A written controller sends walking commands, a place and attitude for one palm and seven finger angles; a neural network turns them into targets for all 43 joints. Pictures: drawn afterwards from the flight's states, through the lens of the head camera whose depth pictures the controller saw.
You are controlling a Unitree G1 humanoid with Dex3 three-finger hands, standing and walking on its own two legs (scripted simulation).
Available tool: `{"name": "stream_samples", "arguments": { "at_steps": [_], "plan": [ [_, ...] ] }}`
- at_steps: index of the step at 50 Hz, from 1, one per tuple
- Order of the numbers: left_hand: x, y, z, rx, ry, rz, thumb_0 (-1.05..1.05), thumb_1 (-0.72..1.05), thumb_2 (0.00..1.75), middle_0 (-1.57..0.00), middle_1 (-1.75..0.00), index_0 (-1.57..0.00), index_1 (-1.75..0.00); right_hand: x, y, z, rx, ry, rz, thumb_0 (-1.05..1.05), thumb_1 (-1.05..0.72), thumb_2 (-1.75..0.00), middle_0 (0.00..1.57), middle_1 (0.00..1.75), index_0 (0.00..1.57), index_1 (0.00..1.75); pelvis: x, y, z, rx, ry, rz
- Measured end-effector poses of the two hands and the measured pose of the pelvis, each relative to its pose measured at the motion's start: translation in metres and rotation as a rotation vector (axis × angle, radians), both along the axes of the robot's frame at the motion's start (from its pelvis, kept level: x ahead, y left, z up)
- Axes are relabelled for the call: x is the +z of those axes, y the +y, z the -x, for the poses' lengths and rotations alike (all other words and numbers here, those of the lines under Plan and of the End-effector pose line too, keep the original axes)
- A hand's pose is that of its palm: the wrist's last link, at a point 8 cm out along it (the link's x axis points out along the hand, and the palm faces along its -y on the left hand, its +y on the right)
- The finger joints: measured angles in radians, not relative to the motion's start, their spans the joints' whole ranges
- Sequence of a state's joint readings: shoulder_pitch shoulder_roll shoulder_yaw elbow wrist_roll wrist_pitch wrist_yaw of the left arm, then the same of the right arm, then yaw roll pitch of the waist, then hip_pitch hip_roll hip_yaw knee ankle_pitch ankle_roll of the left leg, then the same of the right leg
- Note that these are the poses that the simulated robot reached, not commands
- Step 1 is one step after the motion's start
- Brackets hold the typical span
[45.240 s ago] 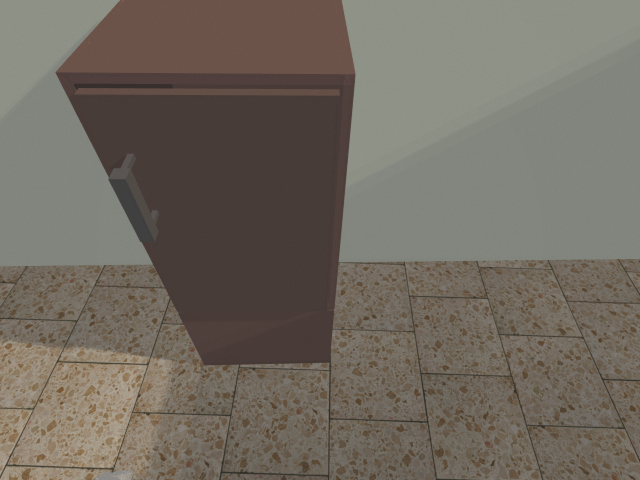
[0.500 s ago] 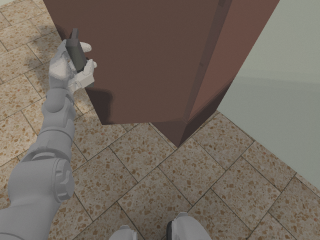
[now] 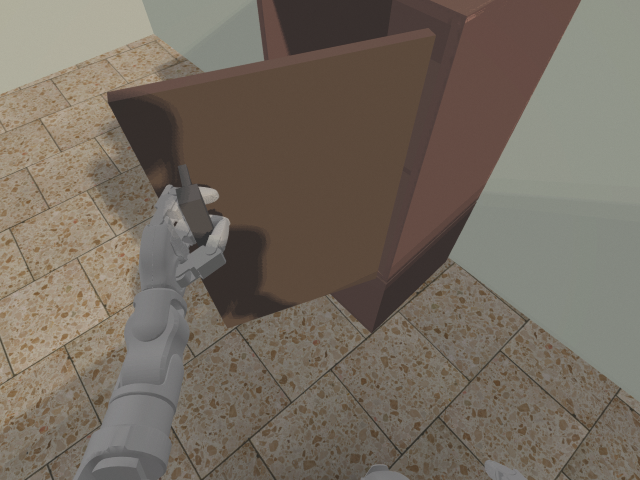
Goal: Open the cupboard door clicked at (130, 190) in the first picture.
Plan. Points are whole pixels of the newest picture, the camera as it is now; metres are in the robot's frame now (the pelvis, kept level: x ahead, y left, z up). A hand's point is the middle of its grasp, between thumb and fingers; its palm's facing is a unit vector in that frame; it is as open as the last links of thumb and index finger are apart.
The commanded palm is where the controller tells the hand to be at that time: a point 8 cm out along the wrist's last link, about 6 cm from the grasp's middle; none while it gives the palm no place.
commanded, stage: pull the door open along its arc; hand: left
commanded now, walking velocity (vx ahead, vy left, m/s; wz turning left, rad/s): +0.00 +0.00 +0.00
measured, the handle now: (200, 217) +0.44 +0.16 +0.06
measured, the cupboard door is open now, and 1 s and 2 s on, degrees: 67 93 95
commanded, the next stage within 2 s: open thumb and fingers to let go in 0.68 s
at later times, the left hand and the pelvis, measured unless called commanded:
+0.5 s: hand (279, 310) +0.30 +0.05 +0.07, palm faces +0.36 -0.93 -0.03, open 6.5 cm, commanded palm +0.22 +0.07 +0.06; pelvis +0.01 -0.03 +0.00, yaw +4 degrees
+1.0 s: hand (291, 325) +0.28 +0.03 +0.07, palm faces +0.42 -0.91 -0.04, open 7.2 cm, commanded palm +0.22 +0.07 +0.06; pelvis -0.01 -0.06 +0.00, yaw +5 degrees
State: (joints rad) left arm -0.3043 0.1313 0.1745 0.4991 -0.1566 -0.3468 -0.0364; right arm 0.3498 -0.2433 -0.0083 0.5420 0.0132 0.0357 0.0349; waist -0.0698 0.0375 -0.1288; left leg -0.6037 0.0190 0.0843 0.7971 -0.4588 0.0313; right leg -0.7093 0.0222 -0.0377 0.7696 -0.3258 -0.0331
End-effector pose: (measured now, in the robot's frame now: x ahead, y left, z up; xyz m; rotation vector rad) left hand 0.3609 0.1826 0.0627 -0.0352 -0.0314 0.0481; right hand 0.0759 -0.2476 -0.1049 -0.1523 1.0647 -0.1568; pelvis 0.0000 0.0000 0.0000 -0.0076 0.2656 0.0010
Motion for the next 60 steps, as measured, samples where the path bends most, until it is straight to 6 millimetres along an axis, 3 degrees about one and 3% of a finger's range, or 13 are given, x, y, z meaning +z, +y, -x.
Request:
{"name": "stream_samples", "arguments": {
  "at_steps": [9,16,33,39,46,53,60],
  "plan": [
    [0.002,-0.042,0.049,0.282,0.015,0.032,0.01,0.63,0.75,-0.33,-1.31,-0.34,-1.27,0.010,0.020,-0.080,0.148,-0.174,-0.018,0.00,-0.91,-0.90,0.20,0.29,0.20,0.30,0.001,-0.008,0.001,0.031,-0.047,-0.009],
    [0.006,-0.066,0.069,0.401,0.047,-0.016,0.01,0.65,0.78,-0.31,-1.29,-0.32,-1.29,0.014,0.033,-0.109,0.207,-0.224,-0.044,0.00,-0.91,-0.90,0.20,0.29,0.20,0.30,0.000,-0.018,0.000,0.054,-0.067,-0.014],
    [0.013,-0.115,0.121,0.232,0.109,-0.072,0.02,0.62,0.68,-0.30,-1.30,-0.35,-1.33,0.014,0.010,-0.106,0.181,-0.258,-0.097,0.01,-0.90,-0.90,0.20,0.29,0.20,0.30,0.002,-0.041,-0.006,0.071,-0.133,-0.026],
    [0.013,-0.121,0.125,0.251,0.110,-0.082,0.01,0.61,0.70,-0.31,-1.28,-0.35,-1.33,0.016,0.002,-0.110,0.198,-0.289,-0.088,0.01,-0.90,-0.90,0.20,0.29,0.20,0.30,0.001,-0.051,-0.003,0.078,-0.140,-0.031],
    [0.011,-0.116,0.119,0.358,0.089,-0.068,0.01,0.57,0.74,-0.34,-1.30,-0.37,-1.32,0.011,-0.006,-0.109,0.221,-0.286,-0.058,0.01,-0.91,-0.90,0.20,0.29,0.20,0.30,-0.002,-0.058,0.009,0.081,-0.129,-0.041],
    [0.013,-0.107,0.129,0.402,0.055,-0.055,0.02,0.37,0.66,-0.35,-1.29,-0.36,-1.29,0.009,-0.010,-0.095,0.210,-0.278,-0.049,0.01,-0.90,-0.90,0.20,0.29,0.20,0.30,-0.002,-0.059,0.018,0.081,-0.126,-0.044],
    [0.009,-0.104,0.133,0.387,0.043,-0.049,0.01,-0.01,0.51,-0.33,-1.25,-0.33,-1.25,0.003,-0.009,-0.076,0.204,-0.253,-0.031,0.01,-0.90,-0.90,0.20,0.29,0.20,0.30,-0.004,-0.052,0.030,0.083,-0.131,-0.040]
  ]
}}
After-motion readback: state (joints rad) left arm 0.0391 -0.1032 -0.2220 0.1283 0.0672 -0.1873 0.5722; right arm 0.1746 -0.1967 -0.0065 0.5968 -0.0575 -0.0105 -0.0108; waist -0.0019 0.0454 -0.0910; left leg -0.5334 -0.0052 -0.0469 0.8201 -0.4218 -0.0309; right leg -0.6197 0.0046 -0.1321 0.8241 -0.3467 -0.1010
